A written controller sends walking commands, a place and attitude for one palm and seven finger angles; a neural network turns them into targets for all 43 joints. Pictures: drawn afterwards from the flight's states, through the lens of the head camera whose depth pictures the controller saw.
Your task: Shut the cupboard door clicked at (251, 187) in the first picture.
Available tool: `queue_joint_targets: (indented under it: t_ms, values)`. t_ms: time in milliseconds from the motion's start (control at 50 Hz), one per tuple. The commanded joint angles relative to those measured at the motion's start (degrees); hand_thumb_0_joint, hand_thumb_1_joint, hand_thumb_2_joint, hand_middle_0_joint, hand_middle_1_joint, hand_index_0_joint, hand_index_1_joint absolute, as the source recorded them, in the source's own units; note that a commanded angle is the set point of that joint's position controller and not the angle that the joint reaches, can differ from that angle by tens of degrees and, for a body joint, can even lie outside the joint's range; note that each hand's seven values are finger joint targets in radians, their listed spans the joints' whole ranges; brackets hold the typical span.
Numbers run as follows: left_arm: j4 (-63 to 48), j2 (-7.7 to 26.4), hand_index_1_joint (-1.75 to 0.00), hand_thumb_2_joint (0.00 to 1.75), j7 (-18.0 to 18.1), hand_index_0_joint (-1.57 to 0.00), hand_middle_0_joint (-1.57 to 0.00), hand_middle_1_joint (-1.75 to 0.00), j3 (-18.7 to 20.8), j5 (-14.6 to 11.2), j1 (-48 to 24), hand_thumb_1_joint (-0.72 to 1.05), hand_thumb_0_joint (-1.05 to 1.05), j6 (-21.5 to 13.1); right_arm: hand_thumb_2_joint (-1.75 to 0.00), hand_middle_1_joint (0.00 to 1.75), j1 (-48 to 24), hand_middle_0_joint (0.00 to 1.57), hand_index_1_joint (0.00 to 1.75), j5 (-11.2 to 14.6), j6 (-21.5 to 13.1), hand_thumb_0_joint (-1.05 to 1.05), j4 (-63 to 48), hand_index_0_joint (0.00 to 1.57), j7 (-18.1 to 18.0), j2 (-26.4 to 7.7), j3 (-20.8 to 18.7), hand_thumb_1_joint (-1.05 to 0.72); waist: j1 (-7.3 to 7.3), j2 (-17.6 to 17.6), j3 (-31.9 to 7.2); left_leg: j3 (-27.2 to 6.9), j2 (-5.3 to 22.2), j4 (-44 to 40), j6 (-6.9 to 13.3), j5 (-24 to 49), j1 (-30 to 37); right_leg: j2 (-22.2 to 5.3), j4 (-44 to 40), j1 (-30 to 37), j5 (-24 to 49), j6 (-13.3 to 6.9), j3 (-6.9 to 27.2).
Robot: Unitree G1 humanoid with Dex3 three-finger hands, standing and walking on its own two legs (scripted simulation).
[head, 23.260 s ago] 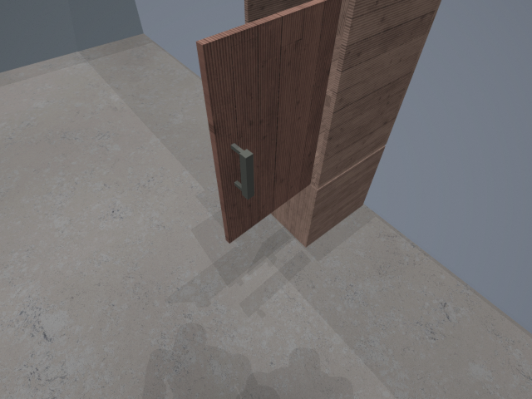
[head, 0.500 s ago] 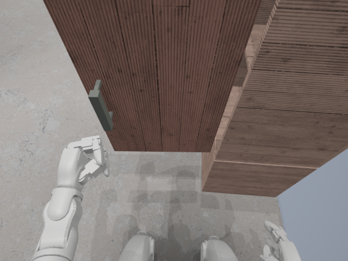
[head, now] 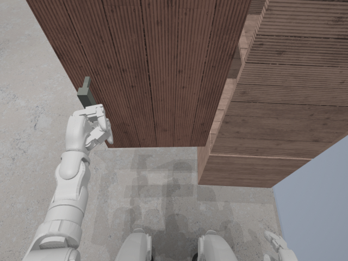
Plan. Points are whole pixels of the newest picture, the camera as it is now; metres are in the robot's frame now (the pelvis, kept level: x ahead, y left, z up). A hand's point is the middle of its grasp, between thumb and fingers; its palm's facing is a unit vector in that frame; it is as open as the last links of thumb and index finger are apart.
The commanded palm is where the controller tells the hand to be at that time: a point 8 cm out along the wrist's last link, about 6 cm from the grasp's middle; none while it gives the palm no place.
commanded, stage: bring the fist close to the handle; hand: left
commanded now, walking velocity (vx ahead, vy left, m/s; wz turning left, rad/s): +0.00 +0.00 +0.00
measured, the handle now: (94, 104) +0.47 +0.21 +0.04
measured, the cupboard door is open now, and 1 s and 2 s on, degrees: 94 86 71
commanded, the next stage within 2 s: push the door shut along its arc in 0.30 s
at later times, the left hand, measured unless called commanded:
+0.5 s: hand (108, 132) +0.39 +0.16 +0.05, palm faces +0.02 -1.00 -0.03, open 3.1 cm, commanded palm +0.37 +0.21 +0.04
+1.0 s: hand (108, 112) +0.44 +0.17 +0.05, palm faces -0.09 -0.99 -0.04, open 3.1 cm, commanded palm +0.45 +0.20 +0.04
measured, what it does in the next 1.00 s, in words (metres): stands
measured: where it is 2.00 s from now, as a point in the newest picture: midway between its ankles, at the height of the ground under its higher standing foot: outside the picture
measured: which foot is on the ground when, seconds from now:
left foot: down 0.00-1.00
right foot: down 0.00-1.00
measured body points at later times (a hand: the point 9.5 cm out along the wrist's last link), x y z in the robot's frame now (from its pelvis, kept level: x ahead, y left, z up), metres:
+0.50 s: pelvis +0.00 +0.00 +0.00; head +0.09 +0.00 +0.44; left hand +0.38 +0.21 +0.05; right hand +0.12 -0.25 -0.11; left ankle +0.03 +0.12 -0.65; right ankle +0.03 -0.11 -0.65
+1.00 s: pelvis -0.02 +0.00 -0.01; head +0.10 +0.01 +0.42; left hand +0.44 +0.23 +0.05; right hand +0.05 -0.27 -0.13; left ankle +0.03 +0.12 -0.65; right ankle +0.03 -0.11 -0.65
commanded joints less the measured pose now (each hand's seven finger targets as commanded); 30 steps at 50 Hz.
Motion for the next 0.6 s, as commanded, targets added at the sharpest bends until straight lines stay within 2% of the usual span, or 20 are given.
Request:
queue_joint_targets:
  t_ms: [0, 20, 100, 120, 180, 220, 320, 340, 360, 400, 420, 440, 480, 500, 520, 540, 580]
  values:
    - [-10.6, 9.2, -1.50, 0.90, 0.3, -1.30, -1.30, -1.50, 4.1, -0.7, -11.5, 0.90, 0.00, -4.0, -0.90, 0.30, 3.6, 0.20, 0.30, 0.1, -1.3, 0.00, -6.7, 0.20, -0.1, -8.4, -3.5, -0.90, 0.55, -1.0, -23.5, -1.5, -2.7, -9.3, 0.8, 16.0, 12.2, 2.1, -8.9, 16.9, 19.1, 0.0, 3.7]
    - [-10.1, 10.0, -1.50, 0.90, 0.4, -1.30, -1.30, -1.50, 5.0, -0.8, -10.6, 0.90, 0.00, -4.0, -0.90, 0.30, 3.8, 0.20, 0.30, 0.0, -1.2, 0.00, -7.0, 0.20, -0.2, -8.5, -3.4, -0.90, 0.67, -1.5, -22.9, -1.5, -2.9, -9.4, 1.0, 16.5, 11.4, 2.3, -8.7, 17.5, 19.6, -0.1, 3.7]
    - [-12.4, 8.3, -1.50, 0.90, 0.6, -1.30, -1.30, -1.50, 3.3, -0.7, -12.1, 0.90, 0.00, -5.3, -0.90, 0.30, 3.6, 0.20, 0.30, 0.1, -0.7, 0.00, -6.9, 0.20, 0.0, -8.2, -3.6, -0.90, -0.23, -1.0, -21.4, -1.2, -2.7, -10.0, 0.9, 14.7, 12.0, 2.2, -9.6, 16.3, 18.0, 0.2, 3.7]
    - [-13.0, 9.2, -1.50, 0.90, 0.8, -1.30, -1.30, -1.50, 4.0, -0.7, -12.9, 0.90, 0.00, -5.7, -0.90, 0.30, 3.7, 0.20, 0.30, 0.0, -0.8, 0.00, -6.9, 0.20, -0.2, -8.4, -3.6, -0.90, -0.05, -0.3, -21.5, -1.3, -2.8, -9.9, 1.0, 15.1, 12.0, 2.3, -9.4, 16.4, 18.2, 0.0, 3.7]
    - [-13.1, 7.4, -1.50, 0.90, 0.6, -1.30, -1.30, -1.50, 2.2, -0.6, -13.8, 0.90, 0.00, -6.7, -0.90, 0.30, 3.6, 0.20, 0.30, -0.1, -0.9, 0.00, -6.1, 0.20, -0.2, -8.3, -3.7, -0.90, -0.80, -0.1, -21.4, -1.5, -2.6, -10.0, 0.9, 14.4, 13.2, 2.2, -9.6, 14.9, 17.3, 0.0, 3.5]
    - [-12.2, 8.2, -1.50, 0.90, 0.6, -1.30, -1.30, -1.50, 2.5, -0.4, -14.6, 0.90, 0.00, -6.9, -0.90, 0.30, 3.9, 0.20, 0.30, -0.1, -1.0, 0.00, -5.8, 0.20, -0.4, -8.6, -3.8, -0.90, -1.23, -0.4, -20.8, -1.7, -2.6, -9.8, 1.0, 13.7, 12.9, 2.3, -9.5, 14.1, 16.2, 0.0, 3.4]
    - [-10.7, 8.0, -1.50, 0.90, 0.6, -1.30, -1.30, -1.50, 1.9, -0.1, -15.9, 0.90, 0.00, -6.7, -0.90, 0.30, 3.6, 0.20, 0.30, -0.1, -1.1, 0.00, -5.6, 0.20, -0.5, -8.7, -3.7, -0.90, -1.07, 1.3, -20.7, -2.2, -2.6, -10.3, 0.8, 12.9, 13.8, 2.4, -9.5, 12.7, 14.7, -0.3, 3.0]
    - [-10.7, 7.6, -1.50, 0.90, 0.7, -1.30, -1.30, -1.50, 1.8, -0.2, -16.5, 0.90, 0.00, -6.6, -0.90, 0.30, 3.3, 0.20, 0.30, -0.1, -1.1, 0.00, -5.4, 0.20, -0.4, -8.5, -3.6, -0.90, -0.96, 1.2, -21.5, -2.1, -2.6, -10.1, 0.8, 12.9, 13.9, 2.2, -9.5, 13.0, 15.0, -0.1, 3.2]
    - [-10.3, 8.2, -1.50, 0.90, 0.9, -1.30, -1.30, -1.50, 2.5, -0.2, -15.9, 0.90, 0.00, -6.5, -0.90, 0.30, 3.4, 0.20, 0.30, -0.1, -1.0, 0.00, -5.5, 0.20, -0.5, -8.6, -3.8, -0.90, -0.91, -0.3, -21.9, -2.1, -2.5, -10.0, 0.8, 13.3, 13.8, 2.2, -9.4, 13.5, 15.6, 0.0, 3.3]
    - [-10.9, 7.7, -1.50, 0.90, 0.7, -1.30, -1.30, -1.50, 1.9, 0.0, -15.4, 0.90, 0.00, -6.4, -0.90, 0.30, 3.4, 0.20, 0.30, -0.1, -1.0, 0.00, -5.7, 0.20, -0.3, -8.5, -3.7, -0.90, -0.60, 0.7, -22.4, -1.9, -2.6, -10.2, 0.7, 14.4, 14.3, 2.2, -9.2, 14.3, 16.8, -0.1, 3.1]
    - [-10.7, 9.6, -1.50, 0.90, 0.6, -1.30, -1.30, -1.50, 2.9, 0.2, -16.0, 0.90, 0.00, -6.4, -0.90, 0.30, 3.7, 0.20, 0.30, -0.2, -0.9, 0.00, -5.8, 0.20, -0.4, -8.9, -3.6, -0.90, -0.58, 1.0, -22.7, -2.3, -2.6, -10.0, 0.8, 14.9, 14.1, 2.3, -8.8, 14.1, 17.0, -0.3, 3.1]
    - [-9.7, 8.9, -1.50, 0.90, 0.2, -1.30, -1.30, -1.50, 2.0, 0.5, -17.9, 0.90, 0.00, -6.4, -0.90, 0.30, 3.4, 0.20, 0.30, 0.0, -0.7, 0.00, -5.5, 0.20, -0.4, -8.7, -3.5, -0.90, -1.46, 0.7, -21.6, -2.3, -2.5, -9.9, 0.8, 14.2, 14.2, 2.3, -9.0, 12.8, 16.5, -0.2, 3.1]
    - [-7.7, 9.0, -1.50, 0.90, -0.3, -1.30, -1.30, -1.50, 2.0, 0.4, -20.8, 0.90, 0.00, -6.3, -0.90, 0.30, 3.4, 0.20, 0.30, 0.0, -0.8, 0.00, -5.0, 0.20, -0.5, -8.6, -3.5, -0.90, -2.08, -0.1, -20.6, -2.1, -2.6, -9.6, 0.8, 12.0, 13.0, 2.2, -9.6, 12.4, 14.7, 0.1, 3.5]
    - [-5.8, 10.5, -1.50, 0.90, -0.6, -1.30, -1.30, -1.50, 2.8, 0.4, -22.9, 0.90, 0.00, -6.1, -0.90, 0.30, 3.6, 0.20, 0.30, 0.1, -0.6, 0.00, -4.7, 0.20, -0.7, -8.8, -3.3, -0.90, -2.55, -1.4, -19.3, -2.2, -2.6, -9.5, 1.0, 10.8, 11.5, 2.1, -10.0, 12.6, 13.8, 0.1, 3.8]
    - [-5.1, 12.8, -1.50, 0.90, -0.9, -1.30, -1.30, -1.50, 4.4, 0.5, -24.4, 0.90, 0.00, -6.3, -0.90, 0.30, 3.8, 0.20, 0.30, 0.1, -0.6, 0.00, -4.7, 0.20, -1.1, -9.1, -3.3, -0.90, -2.30, -0.8, -19.7, -2.4, -2.7, -9.2, 1.1, 10.6, 11.1, 2.3, -9.6, 12.5, 13.2, 0.0, 4.1]
    - [-4.4, 12.0, -1.50, 0.90, -1.5, -1.30, -1.30, -1.50, 3.7, 0.4, -26.1, 0.90, 0.00, -6.3, -0.90, 0.30, 3.5, 0.20, 0.30, 0.1, -0.6, 0.00, -4.7, 0.20, -1.0, -8.8, -3.1, -0.90, -2.40, 0.5, -20.2, -2.2, -2.8, -9.2, 1.0, 10.5, 11.4, 2.1, -9.6, 12.4, 13.3, 0.0, 4.1]
    - [-2.1, 12.4, -1.50, 0.90, -2.6, -1.30, -1.30, -1.50, 3.6, 0.3, -28.6, 0.90, 0.00, -6.4, -0.90, 0.30, 3.7, 0.20, 0.30, 0.2, -0.6, 0.00, -4.4, 0.20, -1.1, -9.0, -2.9, -0.90, -2.70, 0.8, -20.7, -2.5, -2.8, -8.9, 1.0, 10.2, 11.4, 2.1, -9.4, 11.6, 12.7, -0.2, 4.0]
